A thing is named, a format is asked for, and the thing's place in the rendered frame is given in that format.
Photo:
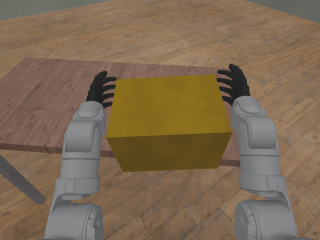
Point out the robot left upper arm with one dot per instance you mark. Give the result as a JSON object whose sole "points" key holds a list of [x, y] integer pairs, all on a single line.
{"points": [[75, 221]]}

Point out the right robot forearm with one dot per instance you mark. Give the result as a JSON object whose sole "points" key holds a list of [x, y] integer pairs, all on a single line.
{"points": [[258, 150]]}

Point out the left robot forearm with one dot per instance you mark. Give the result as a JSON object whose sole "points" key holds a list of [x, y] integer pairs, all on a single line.
{"points": [[80, 156]]}

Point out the right robot hand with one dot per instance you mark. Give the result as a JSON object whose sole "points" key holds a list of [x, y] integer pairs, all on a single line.
{"points": [[238, 84]]}

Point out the left robot hand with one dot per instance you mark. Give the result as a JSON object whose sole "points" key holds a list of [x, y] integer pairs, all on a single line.
{"points": [[97, 89]]}

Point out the table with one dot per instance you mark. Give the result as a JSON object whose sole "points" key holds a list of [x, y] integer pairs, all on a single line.
{"points": [[39, 97]]}

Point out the carton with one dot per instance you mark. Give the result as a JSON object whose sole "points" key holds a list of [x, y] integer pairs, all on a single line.
{"points": [[168, 123]]}

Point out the robot right upper arm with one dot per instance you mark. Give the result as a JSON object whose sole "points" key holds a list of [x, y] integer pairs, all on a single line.
{"points": [[264, 220]]}

